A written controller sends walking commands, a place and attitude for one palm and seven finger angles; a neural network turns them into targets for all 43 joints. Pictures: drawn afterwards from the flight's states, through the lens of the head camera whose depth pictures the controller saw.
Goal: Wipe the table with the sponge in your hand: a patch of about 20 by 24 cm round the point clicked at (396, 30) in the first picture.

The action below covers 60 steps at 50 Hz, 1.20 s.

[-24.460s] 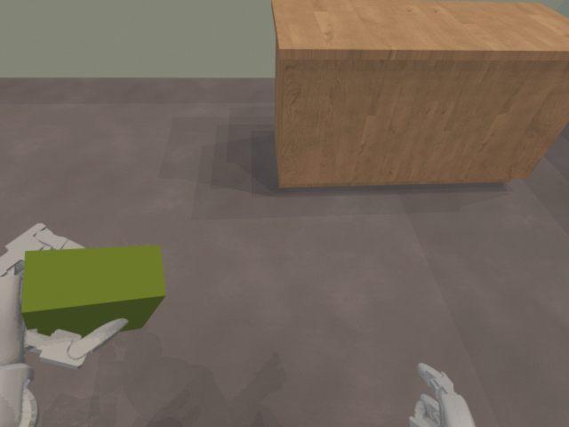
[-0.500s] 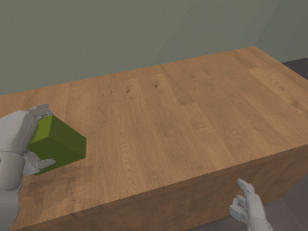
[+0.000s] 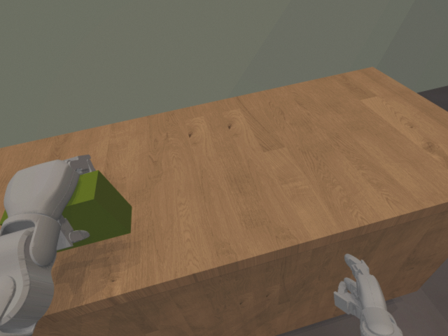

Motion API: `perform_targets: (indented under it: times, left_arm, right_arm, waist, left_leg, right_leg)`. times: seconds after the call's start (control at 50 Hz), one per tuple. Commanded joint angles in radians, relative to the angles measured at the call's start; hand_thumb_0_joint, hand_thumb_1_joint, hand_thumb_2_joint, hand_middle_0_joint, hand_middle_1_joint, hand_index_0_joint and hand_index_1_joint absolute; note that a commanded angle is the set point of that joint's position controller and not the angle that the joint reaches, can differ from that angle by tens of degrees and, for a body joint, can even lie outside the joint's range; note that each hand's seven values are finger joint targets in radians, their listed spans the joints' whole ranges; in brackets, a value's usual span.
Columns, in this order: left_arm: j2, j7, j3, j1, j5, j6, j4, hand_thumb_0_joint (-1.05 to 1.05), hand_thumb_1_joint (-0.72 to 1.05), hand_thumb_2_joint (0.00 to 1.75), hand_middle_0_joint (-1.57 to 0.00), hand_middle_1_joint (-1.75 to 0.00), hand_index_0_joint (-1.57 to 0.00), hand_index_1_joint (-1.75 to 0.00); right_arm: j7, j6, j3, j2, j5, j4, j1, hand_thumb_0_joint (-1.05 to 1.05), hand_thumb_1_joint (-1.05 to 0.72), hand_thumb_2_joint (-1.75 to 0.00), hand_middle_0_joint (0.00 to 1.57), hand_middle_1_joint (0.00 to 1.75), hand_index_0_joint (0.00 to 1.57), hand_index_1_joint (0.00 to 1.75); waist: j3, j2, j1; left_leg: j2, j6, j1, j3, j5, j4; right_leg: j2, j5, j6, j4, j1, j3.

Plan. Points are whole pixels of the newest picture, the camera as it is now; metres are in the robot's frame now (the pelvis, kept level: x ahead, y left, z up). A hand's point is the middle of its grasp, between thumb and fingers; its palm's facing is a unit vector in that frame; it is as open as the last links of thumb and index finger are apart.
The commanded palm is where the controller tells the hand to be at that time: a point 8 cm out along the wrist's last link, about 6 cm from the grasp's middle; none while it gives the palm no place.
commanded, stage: turn the palm down, sponge in hand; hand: left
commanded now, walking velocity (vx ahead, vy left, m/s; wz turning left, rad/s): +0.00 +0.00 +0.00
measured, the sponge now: (80, 219) +0.24 +0.29 +0.13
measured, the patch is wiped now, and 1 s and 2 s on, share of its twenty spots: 0.00 0.00 0.00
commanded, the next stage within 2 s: move the sponge above the wiping area in 0.34 s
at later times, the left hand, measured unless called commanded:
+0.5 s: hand (68, 202) +0.24 +0.29 +0.17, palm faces +0.17 -0.07 -0.98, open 9.7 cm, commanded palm +0.19 +0.28 +0.24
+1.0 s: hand (81, 203) +0.25 +0.28 +0.16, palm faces +0.16 -0.10 -0.98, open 9.7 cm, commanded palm +0.21 +0.28 +0.22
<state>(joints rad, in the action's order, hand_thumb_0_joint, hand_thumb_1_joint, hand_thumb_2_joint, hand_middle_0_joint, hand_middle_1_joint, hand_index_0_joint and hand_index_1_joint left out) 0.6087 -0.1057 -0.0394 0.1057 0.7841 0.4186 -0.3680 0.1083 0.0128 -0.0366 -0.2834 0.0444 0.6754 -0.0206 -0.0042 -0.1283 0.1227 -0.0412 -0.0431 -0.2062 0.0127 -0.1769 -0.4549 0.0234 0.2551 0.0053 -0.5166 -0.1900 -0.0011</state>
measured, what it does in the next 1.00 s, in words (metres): stands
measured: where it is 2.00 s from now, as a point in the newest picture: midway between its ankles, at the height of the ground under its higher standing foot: outside the picture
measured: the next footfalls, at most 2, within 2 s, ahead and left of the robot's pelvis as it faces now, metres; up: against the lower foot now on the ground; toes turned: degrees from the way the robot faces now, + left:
none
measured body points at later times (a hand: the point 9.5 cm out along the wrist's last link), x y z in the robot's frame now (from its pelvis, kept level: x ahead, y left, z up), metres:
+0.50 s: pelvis +0.00 +0.00 +0.00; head -0.02 -0.05 +0.45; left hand +0.22 +0.29 +0.23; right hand +0.25 -0.21 -0.08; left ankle +0.05 +0.15 -0.74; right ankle +0.02 -0.12 -0.74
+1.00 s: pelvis +0.01 +0.01 +0.00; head -0.01 -0.03 +0.45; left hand +0.24 +0.28 +0.21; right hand +0.25 -0.20 -0.07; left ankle +0.05 +0.15 -0.74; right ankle +0.02 -0.12 -0.74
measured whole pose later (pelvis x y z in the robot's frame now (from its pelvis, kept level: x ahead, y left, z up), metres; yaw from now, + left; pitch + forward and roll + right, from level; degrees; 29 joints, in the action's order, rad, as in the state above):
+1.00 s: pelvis +0.01 +0.01 +0.00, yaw -1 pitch -4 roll +1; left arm 0.55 -0.08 0.02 0.09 0.83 0.40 -0.34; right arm 0.10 0.02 -0.02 -0.27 0.04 0.70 -0.02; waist -0.01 -0.11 0.12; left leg -0.03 -0.03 -0.18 0.00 -0.18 -0.43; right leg 0.04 0.24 0.02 -0.47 -0.16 -0.02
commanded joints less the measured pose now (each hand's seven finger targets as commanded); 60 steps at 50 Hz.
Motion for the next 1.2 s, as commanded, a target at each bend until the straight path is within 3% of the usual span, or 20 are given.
perform_targets:
  times: [0.0,0.12,0.14,0.32,0.34,0.42,0.6,0.72,0.74,0.76,0.82,0.84,0.9,0.92,0.94,1.02,1.04,1.12,1.14,1.18]
  left_arm:
    - [0.262,0.051,-0.190,-0.252,0.037,-0.015,-0.147,0.00,0.10,1.30,-1.20,-1.60,-1.20,-1.60]
    - [0.282,0.046,-0.201,-0.314,0.044,-0.022,-0.162,0.00,0.10,1.30,-1.20,-1.60,-1.20,-1.60]
    - [0.233,0.044,-0.155,-0.285,0.039,-0.028,-0.147,0.00,0.10,1.30,-1.20,-1.60,-1.20,-1.60]
    - [0.286,0.048,-0.217,-0.289,0.043,-0.026,-0.158,0.00,0.10,1.30,-1.20,-1.60,-1.20,-1.60]
    - [0.242,0.048,-0.180,-0.263,0.033,-0.028,-0.142,0.00,0.10,1.30,-1.20,-1.60,-1.20,-1.60]
    - [0.262,0.050,-0.204,-0.261,0.032,-0.024,-0.169,0.00,0.10,1.30,-1.20,-1.60,-1.20,-1.60]
    - [0.246,0.052,-0.188,-0.188,0.043,-0.016,-0.169,0.00,0.10,1.30,-1.20,-1.60,-1.20,-1.60]
    - [0.232,0.062,-0.153,-0.298,0.064,-0.022,-0.160,0.00,0.10,1.30,-1.20,-1.60,-1.20,-1.60]
    - [0.235,0.062,-0.145,-0.328,0.072,-0.025,-0.141,0.00,0.10,1.30,-1.20,-1.60,-1.20,-1.60]
    - [0.190,0.060,-0.101,-0.311,0.072,-0.027,-0.135,0.00,0.10,1.30,-1.20,-1.60,-1.20,-1.60]
    - [0.223,0.065,-0.133,-0.331,0.088,-0.031,-0.178,0.00,0.10,1.30,-1.20,-1.60,-1.20,-1.60]
    - [0.188,0.065,-0.102,-0.312,0.084,-0.034,-0.179,0.00,0.10,1.30,-1.20,-1.60,-1.20,-1.60]
    - [0.174,0.071,-0.099,-0.249,0.084,-0.027,-0.175,0.00,0.10,1.30,-1.20,-1.60,-1.20,-1.60]
    - [0.211,0.078,-0.158,-0.237,0.076,-0.019,-0.168,0.00,0.10,1.30,-1.20,-1.60,-1.20,-1.60]
    - [0.176,0.078,-0.126,-0.228,0.074,-0.014,-0.140,0.00,0.10,1.30,-1.20,-1.60,-1.20,-1.60]
    - [0.222,0.096,-0.175,-0.261,0.075,0.003,-0.124,0.00,0.10,1.30,-1.20,-1.60,-1.20,-1.60]
    - [0.176,0.095,-0.130,-0.255,0.070,0.005,-0.122,0.00,0.10,1.30,-1.20,-1.60,-1.20,-1.60]
    - [0.215,0.083,-0.150,-0.266,0.079,0.019,-0.105,0.00,0.10,1.30,-1.20,-1.60,-1.20,-1.60]
    - [0.146,0.073,-0.073,-0.295,0.078,0.016,-0.089,0.00,0.10,1.30,-1.20,-1.60,-1.20,-1.60]
    - [0.173,0.061,-0.078,-0.306,0.096,0.004,-0.060,0.00,0.10,1.30,-1.20,-1.60,-1.20,-1.60]
  right_arm:
    - [-0.007,0.071,0.017,-0.060,-0.002,-0.207,0.261,0.00,-0.90,-0.90,0.20,0.30,0.20,0.30]
    - [-0.008,0.087,0.010,-0.057,0.000,-0.202,0.311,0.00,-0.90,-0.90,0.20,0.30,0.20,0.30]
    - [-0.007,0.088,0.016,-0.056,-0.004,-0.204,0.282,0.00,-0.90,-0.90,0.20,0.30,0.20,0.30]
    - [-0.009,0.089,0.011,-0.056,-0.003,-0.201,0.308,0.00,-0.90,-0.90,0.20,0.30,0.20,0.30]
    - [-0.009,0.088,0.018,-0.056,-0.005,-0.202,0.276,0.00,-0.90,-0.90,0.20,0.30,0.20,0.30]
    - [-0.012,0.090,0.015,-0.055,0.001,-0.203,0.301,0.00,-0.90,-0.90,0.20,0.30,0.20,0.30]
    - [-0.013,0.075,0.020,-0.063,-0.010,-0.204,0.257,0.00,-0.90,-0.90,0.20,0.30,0.20,0.30]
    - [-0.004,0.089,0.012,-0.053,-0.001,-0.197,0.299,0.00,-0.90,-0.90,0.20,0.30,0.20,0.30]
    - [-0.003,0.087,0.014,-0.061,-0.009,-0.190,0.270,0.00,-0.90,-0.90,0.20,0.30,0.20,0.30]
    - [-0.003,0.090,0.013,-0.050,-0.005,-0.193,0.265,0.00,-0.90,-0.90,0.20,0.30,0.20,0.30]
    - [-0.008,0.093,0.012,-0.050,-0.004,-0.196,0.308,0.00,-0.90,-0.90,0.20,0.30,0.20,0.30]
    - [-0.012,0.093,0.016,-0.049,-0.011,-0.197,0.278,0.00,-0.90,-0.90,0.20,0.30,0.20,0.30]
    - [-0.025,0.080,0.021,-0.052,-0.013,-0.195,0.262,0.00,-0.90,-0.90,0.20,0.30,0.20,0.30]
    - [-0.026,0.084,0.019,-0.049,-0.006,-0.194,0.298,0.00,-0.90,-0.90,0.20,0.30,0.20,0.30]
    - [-0.027,0.075,0.018,-0.055,-0.011,-0.192,0.267,0.00,-0.90,-0.90,0.20,0.30,0.20,0.30]
    - [-0.023,0.064,0.018,-0.060,0.000,-0.190,0.290,0.00,-0.90,-0.90,0.20,0.30,0.20,0.30]
    - [-0.024,0.063,0.018,-0.058,-0.004,-0.203,0.271,0.00,-0.90,-0.90,0.20,0.30,0.20,0.30]
    - [-0.020,0.062,0.014,-0.063,0.002,-0.195,0.300,0.00,-0.90,-0.90,0.20,0.30,0.20,0.30]
    - [-0.017,0.065,0.013,-0.057,0.001,-0.197,0.280,0.00,-0.90,-0.90,0.20,0.30,0.20,0.30]
    - [-0.014,0.072,0.017,-0.065,-0.002,-0.186,0.261,0.00,-0.90,-0.90,0.20,0.30,0.20,0.30]
  waist:
    - [0.163,0.090,0.023]
    - [0.151,0.054,0.033]
    - [0.155,0.061,0.021]
    - [0.160,0.058,0.040]
    - [0.170,0.066,0.031]
    - [0.158,0.055,0.033]
    - [0.170,0.064,0.034]
    - [0.156,0.014,0.025]
    - [0.189,0.019,0.026]
    - [0.177,0.024,0.016]
    - [0.196,-0.011,0.033]
    - [0.216,-0.009,0.032]
    - [0.213,0.022,0.034]
    - [0.181,0.042,0.044]
    - [0.186,0.050,0.035]
    - [0.161,0.052,0.035]
    - [0.186,0.058,0.033]
    - [0.156,0.047,0.029]
    - [0.159,0.045,0.010]
    - [0.164,0.059,0.014]
  left_leg:
    - [0.059,0.059,0.069,0.018,0.041,0.042]
    - [0.069,0.056,0.077,0.020,0.032,0.043]
    - [0.059,0.060,0.073,0.011,0.036,0.038]
    - [0.063,0.054,0.078,0.025,0.048,0.052]
    - [0.054,0.058,0.072,0.012,0.054,0.045]
    - [0.057,0.053,0.078,0.021,0.052,0.052]
    - [0.054,0.056,0.083,0.026,0.094,0.058]
    - [0.055,0.052,0.092,0.034,0.035,0.080]
    - [0.056,0.054,0.090,0.033,0.048,0.080]
    - [0.055,0.054,0.096,0.033,0.055,0.081]
    - [0.056,0.052,0.109,0.046,0.065,0.092]
    - [0.052,0.056,0.111,0.036,0.094,0.083]
    - [0.048,0.052,0.118,0.040,0.138,0.085]
    - [0.047,0.051,0.105,0.043,0.112,0.087]
    - [0.043,0.051,0.089,0.030,0.105,0.088]
    - [0.049,0.047,0.088,0.027,0.071,0.089]
    - [0.049,0.052,0.086,0.020,0.077,0.083]
    - [0.060,0.051,0.089,0.024,0.065,0.074]
    - [0.058,0.055,0.087,0.013,0.047,0.072]
    - [0.062,0.058,0.095,0.025,0.047,0.072]
  right_leg:
    - [-0.005,0.022,-0.041,0.140,-0.004,-0.067]
    - [-0.016,0.036,-0.056,0.146,-0.015,-0.101]
    - [-0.008,0.024,-0.048,0.139,-0.007,-0.062]
    - [-0.016,0.007,-0.058,0.138,0.002,-0.094]
    - [-0.007,-0.011,-0.048,0.129,0.015,-0.056]
    - [-0.018,-0.008,-0.055,0.136,0.006,-0.084]
    - [-0.006,-0.064,-0.048,0.124,0.022,-0.051]
    - [-0.027,-0.010,-0.063,0.137,0.012,-0.067]
    - [-0.017,-0.025,-0.060,0.130,0.029,-0.037]
    - [-0.013,-0.022,-0.055,0.135,0.022,-0.039]
    - [-0.032,-0.043,-0.072,0.126,0.044,-0.064]
    - [-0.021,-0.070,-0.067,0.119,0.055,-0.027]
    - [-0.016,-0.102,-0.061,0.124,0.055,-0.030]
    - [-0.034,-0.079,-0.073,0.129,0.048,-0.061]
    - [-0.023,-0.077,-0.065,0.129,0.053,-0.024]
    - [-0.034,-0.038,-0.069,0.142,0.031,-0.070]
    - [-0.022,-0.048,-0.062,0.136,0.044,-0.036]
    - [-0.030,-0.028,-0.066,0.147,0.018,-0.076]
    - [-0.018,-0.014,-0.055,0.149,0.011,-0.042]
    - [-0.018,-0.012,-0.055,0.152,0.006,-0.052]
